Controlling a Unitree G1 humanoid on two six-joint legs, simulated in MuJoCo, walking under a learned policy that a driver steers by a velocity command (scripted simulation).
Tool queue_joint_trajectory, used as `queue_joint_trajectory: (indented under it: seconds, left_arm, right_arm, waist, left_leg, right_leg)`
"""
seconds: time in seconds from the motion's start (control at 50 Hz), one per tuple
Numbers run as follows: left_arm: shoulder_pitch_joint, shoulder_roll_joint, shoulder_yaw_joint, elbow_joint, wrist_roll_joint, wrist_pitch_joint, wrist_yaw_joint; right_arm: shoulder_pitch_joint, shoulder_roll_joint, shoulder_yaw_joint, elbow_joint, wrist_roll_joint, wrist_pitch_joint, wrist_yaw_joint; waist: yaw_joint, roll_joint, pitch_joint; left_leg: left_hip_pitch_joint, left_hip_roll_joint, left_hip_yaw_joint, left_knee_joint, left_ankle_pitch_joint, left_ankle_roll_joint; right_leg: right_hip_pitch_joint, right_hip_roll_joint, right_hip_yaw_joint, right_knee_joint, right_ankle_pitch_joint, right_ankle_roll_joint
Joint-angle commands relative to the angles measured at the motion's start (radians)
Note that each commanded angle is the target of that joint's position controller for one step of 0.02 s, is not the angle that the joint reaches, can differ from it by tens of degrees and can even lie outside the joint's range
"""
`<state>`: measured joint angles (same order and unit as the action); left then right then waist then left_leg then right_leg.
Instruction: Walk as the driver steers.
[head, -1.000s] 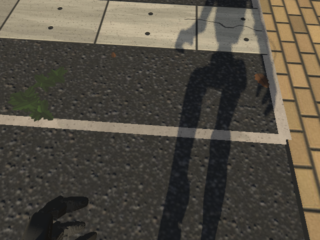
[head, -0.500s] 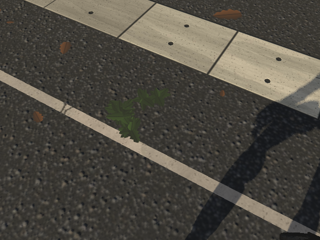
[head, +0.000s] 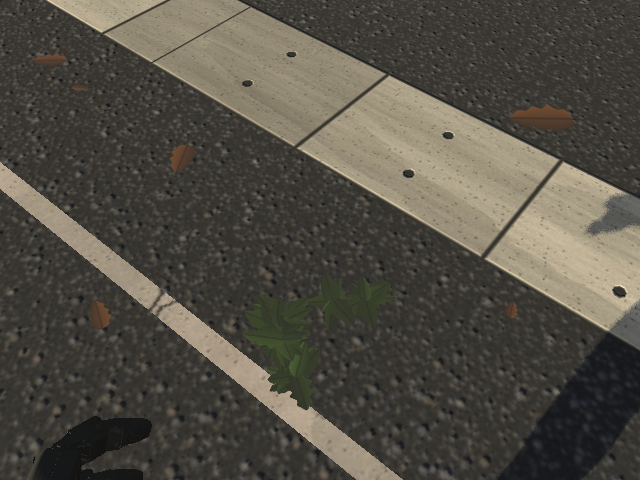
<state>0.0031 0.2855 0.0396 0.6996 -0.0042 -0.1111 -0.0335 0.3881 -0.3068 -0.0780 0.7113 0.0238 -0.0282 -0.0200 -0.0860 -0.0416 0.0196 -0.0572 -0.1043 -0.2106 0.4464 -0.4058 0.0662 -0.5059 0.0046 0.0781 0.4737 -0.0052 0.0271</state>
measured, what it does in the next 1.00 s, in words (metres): walks ahead, turning left: right foot, then left foot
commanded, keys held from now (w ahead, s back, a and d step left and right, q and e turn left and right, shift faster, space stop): w+q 0.56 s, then w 0.44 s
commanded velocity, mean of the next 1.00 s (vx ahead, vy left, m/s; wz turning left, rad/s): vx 0.50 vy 0.00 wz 0.45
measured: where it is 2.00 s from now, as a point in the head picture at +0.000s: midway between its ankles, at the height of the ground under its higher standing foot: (156, 254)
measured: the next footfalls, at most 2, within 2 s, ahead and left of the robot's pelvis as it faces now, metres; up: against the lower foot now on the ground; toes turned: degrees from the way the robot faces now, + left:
right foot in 0.02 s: +0.19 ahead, -0.13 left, +0.00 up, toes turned +5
left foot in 0.54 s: +0.42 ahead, +0.18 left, +0.00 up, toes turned +22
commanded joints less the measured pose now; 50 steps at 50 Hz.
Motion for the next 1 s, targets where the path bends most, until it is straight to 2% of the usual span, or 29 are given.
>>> queue_joint_trajectory:
  seconds: [0.02, 0.04, 0.06, 0.08, 0.1, 0.12, 0.14, 0.16, 0.18, 0.22, 0.28, 0.36, 0.44, 0.48, 0.5, 0.52, 0.54, 0.56, 0.58, 0.6, 0.62, 0.64, 0.66, 0.68, 0.72, 0.76, 0.86, 0.94, 1.0]
  left_arm:
    - [0.135, 0.175, 0.071, -0.032, 0.007, -0.032, 0.01]
    - [0.294, 0.23, 0.084, -0.019, 0.019, -0.03, 0.019]
    - [0.353, 0.283, 0.098, 0.017, 0.024, -0.015, 0.011]
    - [0.317, 0.178, 0.075, -0.002, -0.001, -0.011, 0.007]
    - [0.277, 0.126, 0.06, -0.011, -0.003, -0.002, 0.013]
    - [0.232, 0.114, 0.053, -0.015, 0.007, 0.004, 0.016]
    - [0.21, 0.096, 0.048, -0.005, 0.012, 0.008, 0.019]
    - [0.202, 0.089, 0.043, 0.002, 0.018, 0.005, 0.023]
    - [0.201, 0.084, 0.044, 0.01, 0.016, 0.002, 0.025]
    - [0.208, 0.099, 0.05, 0.03, 0.006, -0.006, 0.026]
    - [0.217, 0.138, 0.061, 0.052, 0.007, -0.005, 0.028]
    - [0.226, 0.162, 0.063, 0.071, 0.002, 0.009, 0.033]
    - [0.282, 0.199, 0.072, 0.101, -0.016, 0.03, 0.034]
    - [0.279, 0.229, 0.081, 0.103, -0.026, 0.043, 0.038]
    - [0.277, 0.246, 0.086, 0.101, -0.031, 0.05, 0.042]
    - [0.266, 0.252, 0.088, 0.097, -0.036, 0.058, 0.046]
    - [0.268, 0.225, 0.076, 0.09, -0.03, 0.058, 0.051]
    - [0.321, 0.107, 0.04, 0.057, 0.02, 0.051, 0.046]
    - [0.34, 0.079, 0.014, 0.012, 0.014, 0.017, 0.033]
    - [0.231, 0.182, 0.041, 0.005, -0.027, -0.005, 0.02]
    - [0.193, 0.175, 0.036, -0.008, -0.044, -0.018, 0.014]
    - [0.189, 0.155, 0.031, 0.006, -0.025, -0.021, 0.022]
    - [0.2, 0.16, 0.037, 0.017, -0.007, -0.014, 0.026]
    - [0.226, 0.16, 0.038, 0.027, -0.004, -0.002, 0.024]
    - [0.25, 0.131, 0.033, 0.043, 0.004, 0.018, 0.025]
    - [0.199, 0.108, 0.027, 0.029, 0.01, 0.03, 0.028]
    - [0.039, 0.069, 0.011, -0.006, 0.003, 0.021, 0.015]
    - [-0.053, 0.076, 0.009, -0.038, -0.007, 0.009, -0.005]
    - [-0.049, 0.094, 0.014, -0.05, -0.004, 0.002, -0.02]
  right_arm:
    - [-0.041, -0.1, -0.023, -0.065, -0.005, -0.003, -0.002]
    - [-0.028, -0.044, 0.0, -0.086, -0.024, -0.005, 0.0]
    - [0.115, -0.005, 0.013, -0.113, 0.012, -0.013, 0.0]
    - [0.094, -0.116, -0.005, -0.079, 0.022, -0.011, -0.004]
    - [-0.019, -0.163, -0.02, -0.091, 0.013, -0.007, -0.002]
    - [-0.071, -0.154, -0.02, -0.1, 0.003, -0.004, -0.004]
    - [-0.108, -0.14, -0.022, -0.113, -0.007, -0.005, 0.001]
    - [-0.101, -0.119, -0.021, -0.118, 0.0, -0.002, 0.008]
    - [-0.094, -0.099, -0.018, -0.12, 0.007, 0.002, 0.012]
    - [-0.116, -0.064, -0.009, -0.135, 0.007, 0.011, 0.016]
    - [-0.167, -0.048, -0.001, -0.157, 0.0, 0.011, 0.022]
    - [-0.274, -0.029, 0.011, -0.176, 0.0, -0.005, 0.047]
    - [-0.368, -0.03, 0.012, -0.216, 0.004, -0.006, 0.071]
    - [-0.348, -0.061, -0.003, -0.225, -0.001, -0.002, 0.076]
    - [-0.297, -0.087, -0.017, -0.218, -0.005, 0.004, 0.075]
    - [-0.177, -0.124, -0.04, -0.189, -0.005, 0.008, 0.071]
    - [-0.001, -0.18, -0.074, -0.141, -0.001, 0.017, 0.056]
    - [0.067, -0.273, -0.093, -0.122, 0.008, 0.025, 0.034]
    - [0.031, -0.297, -0.081, -0.169, 0.003, 0.003, 0.043]
    - [0.021, -0.195, -0.053, -0.16, -0.006, -0.013, 0.052]
    - [-0.011, -0.164, -0.041, -0.145, -0.01, -0.024, 0.053]
    - [-0.077, -0.14, -0.032, -0.143, -0.01, -0.03, 0.052]
    - [-0.127, -0.109, -0.021, -0.148, -0.019, -0.034, 0.05]
    - [-0.153, -0.098, -0.014, -0.154, -0.028, -0.037, 0.046]
    - [-0.153, -0.102, -0.014, -0.135, -0.026, -0.048, 0.041]
    - [-0.13, -0.118, -0.016, -0.109, -0.024, -0.055, 0.032]
    - [-0.072, -0.131, -0.015, -0.055, -0.018, -0.051, 0.017]
    - [-0.006, -0.143, -0.02, -0.002, -0.01, -0.044, 0.017]
    - [0.011, -0.15, -0.026, 0.026, -0.008, -0.029, 0.01]
  waist:
    - [0.137, 0.165, -0.117]
    - [0.191, 0.042, -0.274]
    - [0.115, -0.322, -0.363]
    - [0.14, -0.182, -0.27]
    - [0.166, -0.093, -0.148]
    - [0.15, -0.025, -0.083]
    - [0.137, -0.019, -0.031]
    - [0.116, -0.047, -0.022]
    - [0.109, -0.066, -0.019]
    - [0.105, -0.058, -0.001]
    - [0.111, -0.03, 0.008]
    - [0.15, -0.016, 0.033]
    - [0.17, -0.016, 0.063]
    - [0.134, -0.038, 0.034]
    - [0.096, -0.057, -0.006]
    - [0.022, -0.049, -0.071]
    - [-0.067, -0.013, -0.156]
    - [-0.03, 0.219, -0.229]
    - [0.021, 0.313, -0.409]
    - [-0.037, 0.162, -0.342]
    - [-0.013, 0.143, -0.205]
    - [0.033, 0.057, -0.132]
    - [0.066, 0.072, -0.095]
    - [0.092, 0.095, -0.087]
    - [0.107, 0.094, -0.082]
    - [0.096, 0.084, -0.043]
    - [0.032, 0.097, 0.011]
    - [-0.003, 0.1, 0.054]
    - [0.016, 0.116, 0.049]
  left_leg:
    - [-0.096, 0.176, -0.165, 0.144, 0.438, 0.072]
    - [-0.236, 0.107, -0.076, 0.43, 0.252, 0.03]
    - [-0.597, -0.009, 0.02, 0.728, -0.207, -0.031]
    - [-0.706, 0.077, -0.003, 0.845, -0.162, -0.045]
    - [-0.729, 0.108, 0.029, 0.862, -0.066, -0.051]
    - [-0.695, 0.143, 0.058, 0.842, 0.003, -0.057]
    - [-0.679, 0.17, 0.06, 0.798, 0.048, -0.059]
    - [-0.634, 0.195, 0.064, 0.771, 0.076, -0.057]
    - [-0.616, 0.206, 0.078, 0.748, 0.085, -0.058]
    - [-0.637, 0.221, 0.099, 0.697, 0.1, -0.066]
    - [-0.681, 0.232, 0.111, 0.581, 0.203, -0.08]
    - [-0.625, 0.213, 0.176, 0.349, 0.402, -0.068]
    - [-0.597, 0.187, 0.233, 0.215, 0.382, -0.031]
    - [-0.521, 0.138, 0.277, 0.186, 0.287, 0.008]
    - [-0.441, 0.1, 0.304, 0.183, 0.235, 0.031]
    - [-0.282, 0.057, 0.324, 0.146, 0.239, 0.064]
    - [-0.007, 0.039, 0.29, 0.102, 0.289, 0.104]
    - [0.307, 0.261, -0.079, 0.09, 0.274, 0.199]
    - [0.473, 0.452, -0.633, -0.096, 0.048, 0.375]
    - [0.425, 0.431, -0.539, -0.153, 0.018, 0.307]
    - [0.285, 0.398, -0.384, -0.157, 0.088, 0.267]
    - [0.139, 0.354, -0.271, -0.156, 0.203, 0.231]
    - [0.035, 0.322, -0.19, -0.168, 0.333, 0.214]
    - [-0.033, 0.302, -0.149, -0.192, 0.399, 0.209]
    - [-0.098, 0.291, -0.086, -0.227, 0.503, 0.221]
    - [-0.125, 0.277, -0.025, -0.258, 0.531, 0.218]
    - [-0.113, 0.232, 0.07, -0.276, 0.432, 0.156]
    - [-0.017, 0.287, 0.039, -0.248, 0.394, 0.155]
    - [0.096, 0.337, 0.011, -0.183, 0.497, 0.133]
  right_leg:
    - [0.339, -0.04, 0.007, -0.037, -0.042, -0.075]
    - [0.614, -0.218, 0.189, -0.014, -0.108, -0.136]
    - [0.88, -0.412, 0.674, -0.129, -0.364, -0.289]
    - [0.825, -0.409, 0.696, -0.174, -0.564, -0.262]
    - [0.705, -0.368, 0.525, -0.185, -0.518, -0.22]
    - [0.587, -0.328, 0.401, -0.199, -0.378, -0.201]
    - [0.503, -0.295, 0.313, -0.218, -0.268, -0.2]
    - [0.448, -0.27, 0.241, -0.24, -0.204, -0.191]
    - [0.425, -0.256, 0.19, -0.264, -0.171, -0.194]
    - [0.404, -0.26, 0.112, -0.299, -0.1, -0.213]
    - [0.43, -0.271, 0.016, -0.321, 0.016, -0.228]
    - [0.449, -0.235, -0.137, -0.321, 0.092, -0.191]
    - [0.542, -0.269, -0.201, -0.291, 0.172, -0.165]
    - [0.591, -0.278, -0.238, -0.195, 0.445, -0.146]
    - [0.604, -0.277, -0.257, -0.098, 0.611, -0.135]
    - [0.575, -0.26, -0.281, 0.07, 0.698, -0.118]
    - [0.427, -0.226, -0.298, 0.308, 0.602, -0.084]
    - [0.068, -0.124, -0.297, 0.657, -0.125, -0.034]
    - [-0.19, 0.039, -0.076, 0.907, -0.613, -0.012]
    - [-0.285, -0.028, 0.02, 0.929, -0.525, -0.025]
    - [-0.297, -0.068, -0.003, 0.861, -0.436, -0.043]
    - [-0.244, -0.114, -0.008, 0.777, -0.365, -0.041]
    - [-0.181, -0.142, -0.007, 0.708, -0.32, -0.034]
    - [-0.122, -0.155, -0.006, 0.688, -0.29, -0.026]
    - [-0.086, -0.153, -0.025, 0.633, -0.256, 0.0]
    - [-0.121, -0.15, -0.034, 0.539, -0.171, 0.025]
    - [-0.102, -0.107, -0.053, 0.206, 0.129, 0.031]
    - [-0.122, -0.081, -0.05, 0.085, 0.133, 0.0]
    - [-0.127, -0.066, -0.049, 0.032, 0.018, -0.046]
